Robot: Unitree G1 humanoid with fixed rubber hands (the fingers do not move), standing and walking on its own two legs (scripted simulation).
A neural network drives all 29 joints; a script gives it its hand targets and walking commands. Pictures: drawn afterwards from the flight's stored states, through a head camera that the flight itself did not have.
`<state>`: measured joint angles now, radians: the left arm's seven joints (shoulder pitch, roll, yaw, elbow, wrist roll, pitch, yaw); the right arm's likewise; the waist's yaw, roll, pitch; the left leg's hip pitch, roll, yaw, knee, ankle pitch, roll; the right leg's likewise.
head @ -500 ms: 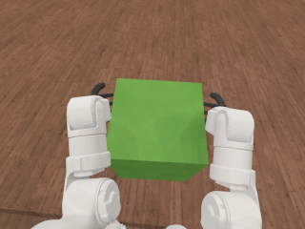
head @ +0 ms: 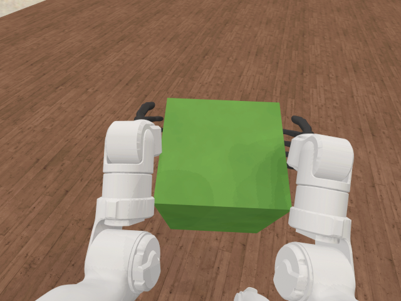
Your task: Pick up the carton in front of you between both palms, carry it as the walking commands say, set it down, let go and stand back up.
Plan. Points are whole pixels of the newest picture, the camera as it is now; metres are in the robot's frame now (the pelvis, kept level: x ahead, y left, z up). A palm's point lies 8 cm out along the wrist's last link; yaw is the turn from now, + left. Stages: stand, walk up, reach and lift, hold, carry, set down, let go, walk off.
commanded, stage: carry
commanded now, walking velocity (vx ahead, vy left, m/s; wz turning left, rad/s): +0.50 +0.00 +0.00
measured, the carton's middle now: (217, 174) +0.38 +0.03 +0.06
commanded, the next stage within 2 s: none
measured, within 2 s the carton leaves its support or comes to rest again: neither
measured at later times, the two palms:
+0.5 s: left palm (180, 24) +0.66 +0.16 +0.26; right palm (301, 36) +0.66 -0.12 +0.26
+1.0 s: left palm (216, 24) +0.90 +0.09 +0.19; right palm (304, 36) +0.89 -0.19 +0.18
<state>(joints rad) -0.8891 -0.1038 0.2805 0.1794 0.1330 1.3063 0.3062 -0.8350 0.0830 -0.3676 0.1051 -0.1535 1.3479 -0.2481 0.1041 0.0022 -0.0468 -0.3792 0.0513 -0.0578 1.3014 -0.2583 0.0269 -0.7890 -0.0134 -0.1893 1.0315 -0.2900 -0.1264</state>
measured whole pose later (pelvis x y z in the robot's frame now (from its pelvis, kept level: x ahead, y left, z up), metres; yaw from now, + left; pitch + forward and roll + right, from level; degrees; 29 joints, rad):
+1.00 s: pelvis +0.58 -0.04 +0.09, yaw +2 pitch +6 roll +2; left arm -0.43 -0.21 0.20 -0.16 0.18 1.17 0.23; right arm -0.40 0.21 -0.21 -0.20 -0.15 1.21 -0.26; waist -0.03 -0.01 -0.04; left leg -0.46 0.03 0.07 1.00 -0.44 -0.01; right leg -0.37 -0.06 -0.17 0.42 -0.16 -0.05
